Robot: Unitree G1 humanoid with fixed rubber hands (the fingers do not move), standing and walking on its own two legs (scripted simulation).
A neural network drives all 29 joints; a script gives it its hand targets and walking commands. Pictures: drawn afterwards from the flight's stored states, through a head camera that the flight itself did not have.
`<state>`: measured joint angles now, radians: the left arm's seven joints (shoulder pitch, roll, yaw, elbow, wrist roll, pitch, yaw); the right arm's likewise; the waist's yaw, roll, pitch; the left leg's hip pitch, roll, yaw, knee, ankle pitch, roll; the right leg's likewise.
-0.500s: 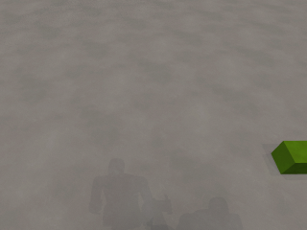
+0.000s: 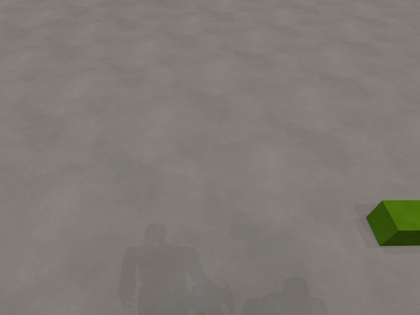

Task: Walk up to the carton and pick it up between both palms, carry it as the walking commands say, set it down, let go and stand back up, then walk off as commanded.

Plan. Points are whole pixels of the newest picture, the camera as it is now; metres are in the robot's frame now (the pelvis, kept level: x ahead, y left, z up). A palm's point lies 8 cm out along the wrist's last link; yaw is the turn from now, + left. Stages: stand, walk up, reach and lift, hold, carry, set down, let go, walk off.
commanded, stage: stand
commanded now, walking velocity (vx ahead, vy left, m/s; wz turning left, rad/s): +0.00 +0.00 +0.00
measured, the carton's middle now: (409, 223) +0.65 -1.02 -0.68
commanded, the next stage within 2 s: walk up in 1.62 s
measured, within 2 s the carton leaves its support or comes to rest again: neither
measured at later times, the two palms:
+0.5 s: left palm out of the picture -0.01 +0.22 -0.14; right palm out of the picture -0.02 -0.20 -0.15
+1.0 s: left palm out of the picture -0.01 +0.21 -0.14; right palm out of the picture -0.03 -0.19 -0.15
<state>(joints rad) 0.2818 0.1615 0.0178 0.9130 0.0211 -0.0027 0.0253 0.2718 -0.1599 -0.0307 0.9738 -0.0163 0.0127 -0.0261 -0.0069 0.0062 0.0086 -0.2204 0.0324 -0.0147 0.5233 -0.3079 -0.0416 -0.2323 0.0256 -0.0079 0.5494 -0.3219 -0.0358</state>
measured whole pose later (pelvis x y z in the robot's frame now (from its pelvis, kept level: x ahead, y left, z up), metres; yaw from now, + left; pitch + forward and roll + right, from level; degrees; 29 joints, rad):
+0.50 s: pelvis +0.01 +0.01 +0.00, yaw +0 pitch -1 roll +0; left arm 0.31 0.12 0.01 1.10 0.01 0.00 0.04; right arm 0.30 -0.11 -0.02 1.14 -0.01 0.00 -0.04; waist 0.00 0.01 0.03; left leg -0.17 0.03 -0.01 0.47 -0.29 -0.03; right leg -0.17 0.03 0.00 0.47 -0.29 -0.02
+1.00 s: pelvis +0.00 +0.01 +0.01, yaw +0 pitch -2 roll +0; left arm 0.30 0.10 0.01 1.14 0.01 -0.01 0.05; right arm 0.30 -0.11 -0.01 1.18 -0.02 0.00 -0.05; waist -0.01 0.01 0.02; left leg -0.15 0.03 -0.01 0.47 -0.29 -0.02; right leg -0.15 0.02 0.00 0.46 -0.29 -0.01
